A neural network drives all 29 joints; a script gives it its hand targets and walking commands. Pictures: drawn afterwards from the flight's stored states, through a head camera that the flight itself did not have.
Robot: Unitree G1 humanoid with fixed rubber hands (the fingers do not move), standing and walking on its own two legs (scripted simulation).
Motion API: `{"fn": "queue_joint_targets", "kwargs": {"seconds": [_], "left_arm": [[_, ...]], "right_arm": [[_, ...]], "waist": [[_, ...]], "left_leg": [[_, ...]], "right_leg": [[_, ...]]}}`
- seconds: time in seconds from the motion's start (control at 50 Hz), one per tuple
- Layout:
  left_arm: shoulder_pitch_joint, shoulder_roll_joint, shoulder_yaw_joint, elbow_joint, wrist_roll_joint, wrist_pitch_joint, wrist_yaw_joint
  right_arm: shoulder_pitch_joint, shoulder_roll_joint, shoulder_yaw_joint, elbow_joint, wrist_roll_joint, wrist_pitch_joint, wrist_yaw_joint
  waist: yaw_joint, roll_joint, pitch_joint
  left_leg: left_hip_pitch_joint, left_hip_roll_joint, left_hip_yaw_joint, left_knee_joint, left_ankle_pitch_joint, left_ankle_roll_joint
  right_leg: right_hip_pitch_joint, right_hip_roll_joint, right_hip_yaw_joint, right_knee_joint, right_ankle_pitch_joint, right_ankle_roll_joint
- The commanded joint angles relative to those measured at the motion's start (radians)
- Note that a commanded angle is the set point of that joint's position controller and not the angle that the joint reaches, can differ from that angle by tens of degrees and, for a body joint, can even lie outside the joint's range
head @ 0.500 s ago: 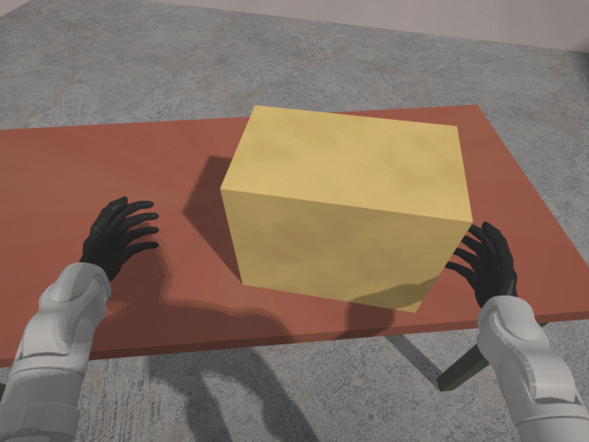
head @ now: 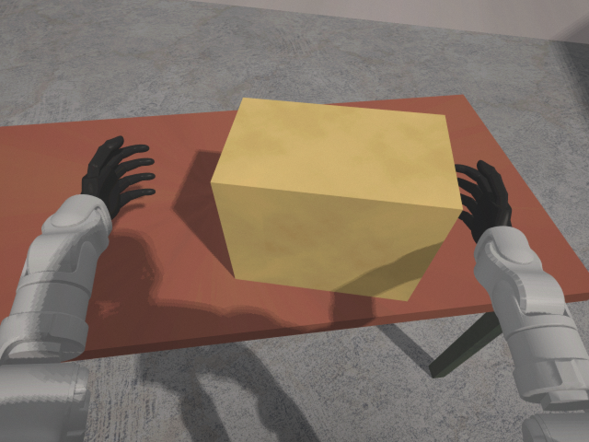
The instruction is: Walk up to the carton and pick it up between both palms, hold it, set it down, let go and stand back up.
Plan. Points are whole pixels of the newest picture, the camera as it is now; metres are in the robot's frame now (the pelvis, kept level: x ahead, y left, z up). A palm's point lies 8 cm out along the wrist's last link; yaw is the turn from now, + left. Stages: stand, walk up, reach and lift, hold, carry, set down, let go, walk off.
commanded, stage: reach and lift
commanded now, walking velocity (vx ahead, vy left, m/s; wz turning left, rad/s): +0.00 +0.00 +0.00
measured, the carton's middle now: (329, 205) +0.45 -0.06 +0.03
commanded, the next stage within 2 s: none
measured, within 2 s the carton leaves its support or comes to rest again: neither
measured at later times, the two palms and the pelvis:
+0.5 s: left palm (113, 145) +0.46 +0.23 +0.16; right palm (503, 172) +0.39 -0.27 +0.15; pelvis -0.01 +0.00 +0.00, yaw +1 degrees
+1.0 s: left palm (131, 175) +0.46 +0.23 +0.10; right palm (476, 194) +0.40 -0.26 +0.09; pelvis -0.01 -0.01 -0.01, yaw +1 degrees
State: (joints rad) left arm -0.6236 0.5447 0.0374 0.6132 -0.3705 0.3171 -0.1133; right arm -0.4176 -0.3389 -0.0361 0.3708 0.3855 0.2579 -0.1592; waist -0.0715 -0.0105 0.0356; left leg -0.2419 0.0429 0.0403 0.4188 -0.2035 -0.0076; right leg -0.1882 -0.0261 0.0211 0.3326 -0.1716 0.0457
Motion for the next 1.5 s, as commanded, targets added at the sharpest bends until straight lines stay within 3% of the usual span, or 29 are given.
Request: {"fn": "queue_joint_targets", "kwargs": {"seconds": [0.0,0.12,0.4,0.56,0.76,0.94,1.1,1.48], "left_arm": [[-0.581,0.299,0.079,-0.171,-0.016,-0.091,0.006],[-0.706,0.311,0.037,-0.065,-0.028,-0.109,0.010],[-0.969,0.333,-0.061,0.177,-0.059,-0.153,0.019],[-1.093,0.324,-0.133,0.312,-0.084,-0.190,0.020],[-1.070,0.273,-0.190,0.469,-0.075,-0.277,0.005],[-1.043,0.223,-0.227,0.519,-0.080,-0.420,0.015],[-1.016,0.206,-0.233,0.547,-0.086,-0.539,0.031],[-1.007,0.141,-0.233,0.541,-0.087,-0.563,0.057]], "right_arm": [[-0.489,-0.222,-0.094,-0.188,-0.011,-0.078,0.007],[-0.617,-0.245,-0.095,-0.089,-0.009,-0.079,0.019],[-0.900,-0.277,-0.063,0.114,0.012,-0.081,0.040],[-1.024,-0.285,-0.056,0.231,0.012,-0.093,0.042],[-1.000,-0.245,-0.019,0.379,0.011,-0.160,0.040],[-0.963,-0.204,-0.013,0.416,-0.012,-0.282,0.042],[-0.928,-0.185,-0.013,0.405,-0.031,-0.390,0.044],[-0.945,-0.165,0.018,0.424,-0.005,-0.426,0.046]], "waist": [[-0.020,0.077,-0.662],[-0.042,0.078,-0.711],[-0.055,0.092,-0.845],[-0.083,0.111,-0.915],[-0.087,0.133,-0.898],[-0.092,0.156,-0.960],[-0.089,0.149,-1.083],[-0.070,0.135,-1.181]], "left_leg": [[0.283,-0.062,-0.009,0.013,0.373,-0.032],[0.275,-0.060,-0.022,0.028,0.360,-0.033],[0.241,-0.056,-0.034,0.060,0.355,-0.035],[0.232,-0.053,-0.044,0.083,0.355,-0.039],[0.213,-0.050,-0.047,0.103,0.367,-0.044],[0.183,-0.049,-0.048,0.155,0.380,-0.057],[0.115,-0.058,-0.042,0.228,0.406,-0.070],[0.063,-0.059,-0.045,0.306,0.403,-0.077]], "right_leg": [[0.113,0.077,-0.044,0.023,0.408,-0.038],[0.073,0.077,-0.053,0.031,0.407,-0.038],[-0.002,0.070,-0.065,0.054,0.424,-0.038],[-0.063,0.067,-0.075,0.057,0.419,-0.039],[-0.119,0.064,-0.081,0.068,0.413,-0.036],[-0.208,0.065,-0.094,0.111,0.384,-0.030],[-0.254,0.067,-0.103,0.193,0.440,-0.014],[-0.357,0.079,-0.114,0.266,0.397,-0.011]]}}
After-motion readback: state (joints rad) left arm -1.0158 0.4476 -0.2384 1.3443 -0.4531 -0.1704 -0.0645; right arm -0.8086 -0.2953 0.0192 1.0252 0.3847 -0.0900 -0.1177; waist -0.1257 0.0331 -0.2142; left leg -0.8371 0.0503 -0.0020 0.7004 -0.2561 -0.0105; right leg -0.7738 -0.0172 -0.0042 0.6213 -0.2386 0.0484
